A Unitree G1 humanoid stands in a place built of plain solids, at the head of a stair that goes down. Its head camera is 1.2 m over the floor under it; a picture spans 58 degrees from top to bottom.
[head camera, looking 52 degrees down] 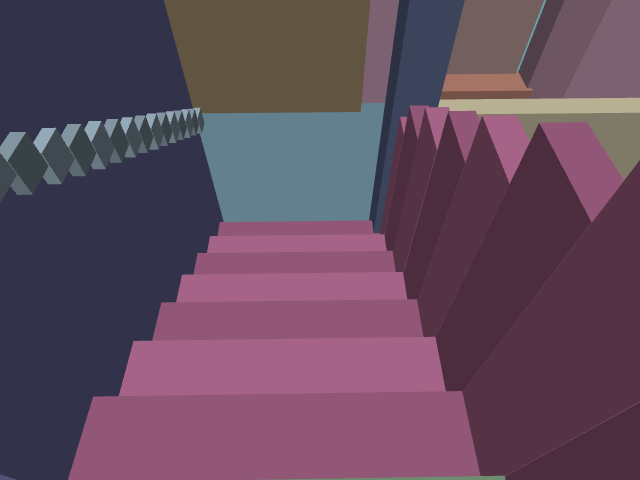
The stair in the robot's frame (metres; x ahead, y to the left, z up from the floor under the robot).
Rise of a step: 0.18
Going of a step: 0.27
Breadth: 1.17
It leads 1 degrees to the left of straight ahead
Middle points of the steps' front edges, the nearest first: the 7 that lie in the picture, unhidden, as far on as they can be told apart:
0.46 0.13 -0.18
0.73 0.14 -0.35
1.00 0.14 -0.53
1.27 0.14 -0.70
1.54 0.15 -0.88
1.80 0.15 -1.05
2.07 0.16 -1.23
